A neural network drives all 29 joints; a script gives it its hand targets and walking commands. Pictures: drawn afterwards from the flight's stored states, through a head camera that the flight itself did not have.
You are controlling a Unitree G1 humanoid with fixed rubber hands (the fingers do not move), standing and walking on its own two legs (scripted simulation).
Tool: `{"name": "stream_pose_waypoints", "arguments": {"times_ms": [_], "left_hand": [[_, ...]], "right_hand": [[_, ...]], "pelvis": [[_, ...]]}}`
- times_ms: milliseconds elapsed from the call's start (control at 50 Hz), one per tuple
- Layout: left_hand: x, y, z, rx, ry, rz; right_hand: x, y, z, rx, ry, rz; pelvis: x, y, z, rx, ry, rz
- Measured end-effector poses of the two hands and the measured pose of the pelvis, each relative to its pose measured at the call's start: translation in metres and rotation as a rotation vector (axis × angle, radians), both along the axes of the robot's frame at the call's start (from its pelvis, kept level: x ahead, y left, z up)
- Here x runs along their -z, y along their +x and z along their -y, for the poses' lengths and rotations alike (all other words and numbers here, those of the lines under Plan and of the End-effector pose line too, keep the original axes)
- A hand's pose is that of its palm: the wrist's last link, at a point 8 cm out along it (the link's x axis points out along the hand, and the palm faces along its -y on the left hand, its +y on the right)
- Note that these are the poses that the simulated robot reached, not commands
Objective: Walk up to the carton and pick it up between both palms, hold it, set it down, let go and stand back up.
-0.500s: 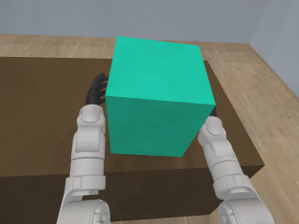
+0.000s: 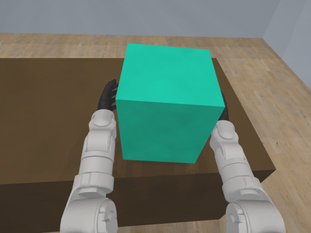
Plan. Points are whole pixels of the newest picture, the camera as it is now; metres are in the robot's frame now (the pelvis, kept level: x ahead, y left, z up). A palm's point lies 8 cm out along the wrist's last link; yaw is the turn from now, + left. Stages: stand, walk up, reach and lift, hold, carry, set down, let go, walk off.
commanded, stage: set down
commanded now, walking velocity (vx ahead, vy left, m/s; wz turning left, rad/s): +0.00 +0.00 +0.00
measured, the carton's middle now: (163, 107) +0.40 -0.04 +0.11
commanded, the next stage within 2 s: none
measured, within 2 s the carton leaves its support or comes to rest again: rests again in 1.74 s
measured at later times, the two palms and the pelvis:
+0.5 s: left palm (110, 111) +0.41 +0.10 +0.09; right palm (217, 119) +0.37 -0.20 +0.08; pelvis +0.01 +0.00 +0.00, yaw +0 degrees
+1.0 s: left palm (114, 116) +0.42 +0.10 +0.06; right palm (215, 122) +0.38 -0.20 +0.05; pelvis +0.02 +0.01 +0.00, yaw -2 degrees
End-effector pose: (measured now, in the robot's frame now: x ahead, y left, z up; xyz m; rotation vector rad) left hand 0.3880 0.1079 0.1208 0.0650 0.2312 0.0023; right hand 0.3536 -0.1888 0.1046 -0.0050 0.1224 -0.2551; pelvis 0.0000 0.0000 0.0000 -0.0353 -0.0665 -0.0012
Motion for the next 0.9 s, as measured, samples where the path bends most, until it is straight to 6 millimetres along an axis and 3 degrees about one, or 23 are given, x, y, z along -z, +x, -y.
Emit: {"name": "stream_pose_waypoints", "arguments": {"times_ms": [900], "left_hand": [[0.057,0.031,0.012,0.031,-0.016,-0.097]], "right_hand": [[0.047,0.021,0.011,0.032,0.002,-0.091]], "pelvis": [[0.001,0.02,-0.01,0.029,-0.008,-0.138]]}}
